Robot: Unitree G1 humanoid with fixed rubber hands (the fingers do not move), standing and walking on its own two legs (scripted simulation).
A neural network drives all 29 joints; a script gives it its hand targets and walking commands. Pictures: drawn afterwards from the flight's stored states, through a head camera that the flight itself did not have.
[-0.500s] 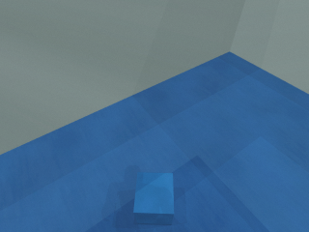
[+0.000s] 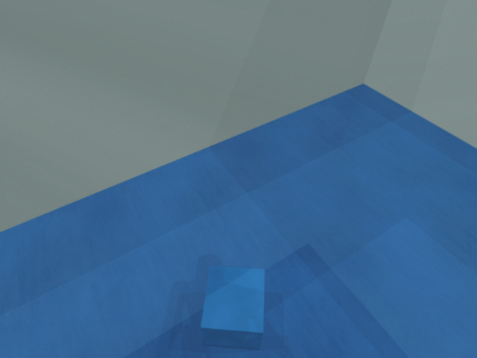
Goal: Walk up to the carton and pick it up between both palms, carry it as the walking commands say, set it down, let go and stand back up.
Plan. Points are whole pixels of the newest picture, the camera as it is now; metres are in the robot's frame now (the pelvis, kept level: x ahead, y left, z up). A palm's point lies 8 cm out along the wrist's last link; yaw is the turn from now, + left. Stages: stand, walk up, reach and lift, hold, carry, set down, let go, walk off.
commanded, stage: walk up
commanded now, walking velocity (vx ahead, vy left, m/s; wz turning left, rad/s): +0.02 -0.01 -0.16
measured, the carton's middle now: (235, 308) +0.42 +0.05 -0.65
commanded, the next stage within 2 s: stand in 0.52 s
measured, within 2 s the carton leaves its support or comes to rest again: neither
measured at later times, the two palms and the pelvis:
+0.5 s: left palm out of the picture +0.06 +0.23 -0.14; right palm out of the picture -0.01 -0.22 -0.14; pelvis +0.02 +0.00 +0.00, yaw -3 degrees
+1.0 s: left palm out of the picture +0.16 +0.24 -0.13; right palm out of the picture +0.16 -0.21 -0.13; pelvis -0.01 +0.02 -0.02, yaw +0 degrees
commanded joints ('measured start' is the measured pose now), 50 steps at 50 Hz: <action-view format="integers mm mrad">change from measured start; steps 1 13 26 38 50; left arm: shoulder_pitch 5 21 10 -527 -221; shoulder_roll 118 105 94 187 98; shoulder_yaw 27 42 23 -4 -14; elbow -51 -87 -39 -420 -574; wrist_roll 4 11 -4 -41 32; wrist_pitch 0 -20 -21 108 571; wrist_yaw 2 -13 7 4 -77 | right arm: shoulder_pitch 88 79 107 -582 -147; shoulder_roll -51 -75 -52 -154 -15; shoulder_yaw -7 -31 -10 45 -40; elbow -21 -38 12 -444 -508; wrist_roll -1 -6 0 100 14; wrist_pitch -4 -11 -19 116 596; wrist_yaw -6 -3 8 -13 22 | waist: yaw -23 1 -21 36 -51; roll -54 -32 18 38 -23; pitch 3 -1 -2 -151 -327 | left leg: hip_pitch -65 -102 20 -464 -447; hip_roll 23 67 63 -71 -151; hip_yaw -3 19 -44 -30 -137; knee -13 -13 -112 52 115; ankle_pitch -17 72 283 -103 380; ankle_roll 17 37 45 111 95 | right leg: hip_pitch -29 27 71 -173 -28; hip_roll -184 -128 -124 -74 -24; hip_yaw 216 149 145 79 161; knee -112 51 -33 112 184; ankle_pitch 47 304 330 -169 530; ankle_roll -32 -13 -6 20 29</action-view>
